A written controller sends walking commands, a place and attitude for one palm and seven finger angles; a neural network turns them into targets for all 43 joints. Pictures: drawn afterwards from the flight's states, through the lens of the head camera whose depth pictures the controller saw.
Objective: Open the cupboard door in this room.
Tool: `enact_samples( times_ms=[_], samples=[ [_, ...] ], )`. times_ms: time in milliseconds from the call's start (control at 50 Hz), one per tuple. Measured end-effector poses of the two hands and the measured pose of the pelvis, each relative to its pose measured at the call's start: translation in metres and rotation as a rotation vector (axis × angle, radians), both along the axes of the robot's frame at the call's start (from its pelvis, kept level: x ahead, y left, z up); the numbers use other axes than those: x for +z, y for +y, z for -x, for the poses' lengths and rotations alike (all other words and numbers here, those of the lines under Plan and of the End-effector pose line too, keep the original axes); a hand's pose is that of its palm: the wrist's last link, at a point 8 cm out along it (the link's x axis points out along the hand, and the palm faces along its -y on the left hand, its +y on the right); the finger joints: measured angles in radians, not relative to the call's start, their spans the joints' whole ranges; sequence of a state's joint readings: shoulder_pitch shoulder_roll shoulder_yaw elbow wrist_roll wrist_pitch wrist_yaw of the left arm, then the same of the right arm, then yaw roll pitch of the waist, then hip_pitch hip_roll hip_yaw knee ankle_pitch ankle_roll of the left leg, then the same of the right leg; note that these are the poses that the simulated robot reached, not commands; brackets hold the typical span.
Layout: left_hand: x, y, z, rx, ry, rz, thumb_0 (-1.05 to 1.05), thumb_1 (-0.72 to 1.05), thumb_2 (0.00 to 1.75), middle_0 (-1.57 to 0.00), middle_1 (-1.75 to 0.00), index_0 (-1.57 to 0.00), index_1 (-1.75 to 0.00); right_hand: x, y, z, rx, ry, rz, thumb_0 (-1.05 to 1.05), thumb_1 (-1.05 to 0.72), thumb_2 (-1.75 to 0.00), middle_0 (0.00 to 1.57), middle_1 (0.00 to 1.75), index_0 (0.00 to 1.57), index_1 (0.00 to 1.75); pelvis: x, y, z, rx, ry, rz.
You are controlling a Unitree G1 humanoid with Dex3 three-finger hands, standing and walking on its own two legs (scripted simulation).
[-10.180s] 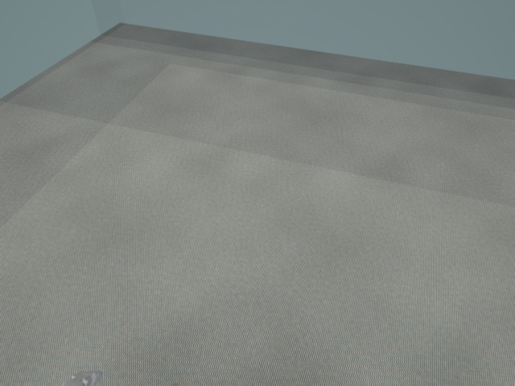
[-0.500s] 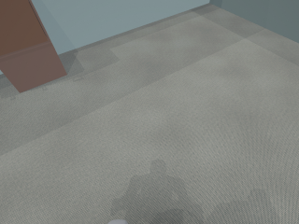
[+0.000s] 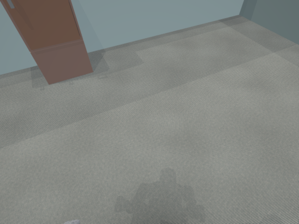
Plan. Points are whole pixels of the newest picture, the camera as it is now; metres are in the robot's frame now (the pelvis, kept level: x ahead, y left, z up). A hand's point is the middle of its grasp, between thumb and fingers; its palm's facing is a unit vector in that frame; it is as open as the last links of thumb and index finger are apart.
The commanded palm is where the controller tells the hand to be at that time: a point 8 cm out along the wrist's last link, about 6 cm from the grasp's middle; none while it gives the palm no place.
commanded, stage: stand and wait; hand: left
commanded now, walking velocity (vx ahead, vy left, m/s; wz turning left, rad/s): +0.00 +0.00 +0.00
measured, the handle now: out of the picture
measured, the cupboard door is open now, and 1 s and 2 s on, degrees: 0 0 0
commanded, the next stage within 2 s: turn or walk to find it in 0.74 s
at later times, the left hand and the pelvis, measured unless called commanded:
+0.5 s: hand out of the picture -0.04 +0.17 -0.17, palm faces +0.11 -0.98 -0.17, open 7.3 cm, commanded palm none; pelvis -0.02 +0.00 +0.01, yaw +2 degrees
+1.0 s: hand out of the picture -0.04 +0.19 -0.17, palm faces +0.13 -0.97 -0.20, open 7.3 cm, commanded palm none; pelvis -0.03 +0.01 +0.01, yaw +4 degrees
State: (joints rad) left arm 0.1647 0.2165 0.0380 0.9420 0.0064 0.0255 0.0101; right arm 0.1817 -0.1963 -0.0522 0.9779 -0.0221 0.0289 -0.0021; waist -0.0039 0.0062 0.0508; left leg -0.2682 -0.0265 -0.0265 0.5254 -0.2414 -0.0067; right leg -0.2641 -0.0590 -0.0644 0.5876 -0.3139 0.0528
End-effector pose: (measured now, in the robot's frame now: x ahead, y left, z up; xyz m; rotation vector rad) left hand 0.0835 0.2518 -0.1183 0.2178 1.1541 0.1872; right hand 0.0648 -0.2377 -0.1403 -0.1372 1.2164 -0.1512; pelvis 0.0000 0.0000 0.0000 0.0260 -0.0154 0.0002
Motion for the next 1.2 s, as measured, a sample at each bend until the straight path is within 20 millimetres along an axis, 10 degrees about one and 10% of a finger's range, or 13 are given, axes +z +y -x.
enact_samples(
  times_ms=[240,580,940,1200],
  samples=[
    [0.002,-0.035,0.064,0.070,0.100,0.029,0.00,0.92,0.90,-0.20,-0.30,-0.21,-0.30,-0.003,-0.018,0.045,0.000,0.133,-0.013,0.00,-0.91,-0.89,0.20,0.30,0.20,0.30,0.010,-0.017,0.011,0.037,-0.012,-0.002],
    [-0.023,-0.030,0.147,0.133,0.287,0.129,0.00,0.91,0.90,-0.20,-0.30,-0.20,-0.30,0.008,0.025,0.074,0.033,0.162,0.016,0.01,-0.93,-0.89,0.20,0.30,0.20,0.30,0.011,0.008,0.025,0.034,-0.026,0.026],
    [-0.021,-0.022,0.143,0.140,0.255,0.104,0.00,0.91,0.90,-0.20,-0.30,-0.20,-0.30,-0.002,0.044,0.109,0.018,0.231,-0.044,0.00,-0.91,-0.89,0.20,0.30,0.20,0.30,0.008,0.013,0.033,0.059,-0.007,0.018],
    [-0.028,-0.005,0.123,0.182,0.167,0.079,0.00,0.91,0.90,-0.20,-0.30,-0.20,-0.30,-0.003,0.024,0.066,0.086,0.149,0.019,0.00,-0.91,-0.89,0.20,0.30,0.20,0.30,-0.003,0.012,0.037,0.112,0.012,0.028]
  ],
)
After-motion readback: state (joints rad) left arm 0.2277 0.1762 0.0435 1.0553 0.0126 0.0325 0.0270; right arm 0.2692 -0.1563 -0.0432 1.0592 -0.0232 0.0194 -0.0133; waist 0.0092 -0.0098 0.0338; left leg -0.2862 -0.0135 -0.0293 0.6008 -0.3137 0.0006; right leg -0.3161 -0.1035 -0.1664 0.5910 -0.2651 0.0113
